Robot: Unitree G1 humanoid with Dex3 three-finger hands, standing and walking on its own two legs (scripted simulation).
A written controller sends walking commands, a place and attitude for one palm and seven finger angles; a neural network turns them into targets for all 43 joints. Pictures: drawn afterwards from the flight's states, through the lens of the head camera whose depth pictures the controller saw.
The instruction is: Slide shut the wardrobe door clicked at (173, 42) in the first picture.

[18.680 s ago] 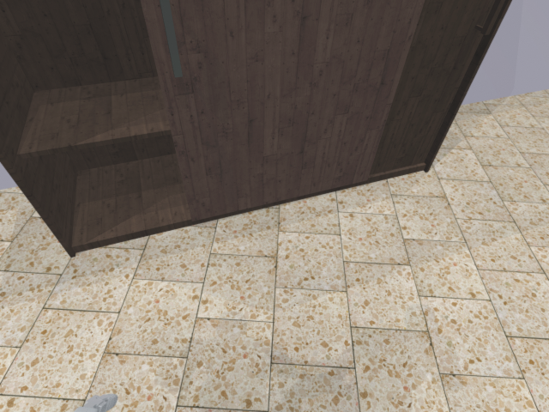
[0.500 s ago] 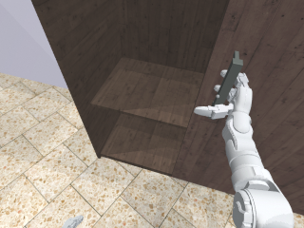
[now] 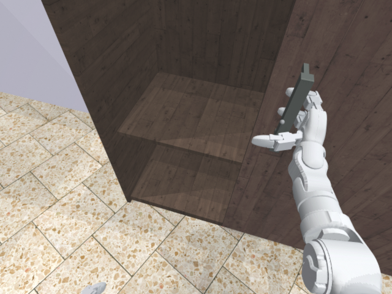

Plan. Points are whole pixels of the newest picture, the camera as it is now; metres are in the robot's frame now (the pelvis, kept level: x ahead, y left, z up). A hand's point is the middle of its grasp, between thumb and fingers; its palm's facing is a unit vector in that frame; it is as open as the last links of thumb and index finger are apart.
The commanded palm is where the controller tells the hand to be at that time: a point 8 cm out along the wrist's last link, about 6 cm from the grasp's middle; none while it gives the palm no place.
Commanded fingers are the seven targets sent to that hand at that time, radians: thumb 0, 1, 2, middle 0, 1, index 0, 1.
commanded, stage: grip the handle and tug to test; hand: right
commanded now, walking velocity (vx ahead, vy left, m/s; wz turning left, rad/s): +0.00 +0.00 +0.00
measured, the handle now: (288, 111) +0.50 -0.13 +0.12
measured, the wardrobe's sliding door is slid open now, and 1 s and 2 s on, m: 0.51 0.51 0.51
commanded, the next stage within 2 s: tug the door sideways, standing still in 1.50 s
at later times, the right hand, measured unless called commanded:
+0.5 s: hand (278, 119) +0.46 -0.10 +0.13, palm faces +0.17 +0.99 +0.00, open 9.9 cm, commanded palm +0.42 -0.15 +0.12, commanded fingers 0.00 -0.53 -0.74 0.41 1.35 0.41 1.35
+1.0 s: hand (277, 121) +0.45 -0.10 +0.13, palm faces +0.17 +0.98 +0.00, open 5.6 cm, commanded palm +0.42 -0.15 +0.12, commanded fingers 0.00 -0.90 -0.90 0.45 1.40 0.45 1.40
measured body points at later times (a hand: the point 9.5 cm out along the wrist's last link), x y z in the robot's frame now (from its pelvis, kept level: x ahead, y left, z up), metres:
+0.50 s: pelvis +0.00 +0.00 +0.00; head +0.04 +0.01 +0.45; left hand +0.07 +0.25 -0.12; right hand +0.44 -0.16 +0.13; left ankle +0.01 +0.10 -0.73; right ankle +0.00 -0.10 -0.73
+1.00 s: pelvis +0.01 +0.00 +0.00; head +0.04 +0.02 +0.45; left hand +0.09 +0.25 -0.12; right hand +0.44 -0.15 +0.13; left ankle +0.01 +0.10 -0.73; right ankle +0.00 -0.10 -0.73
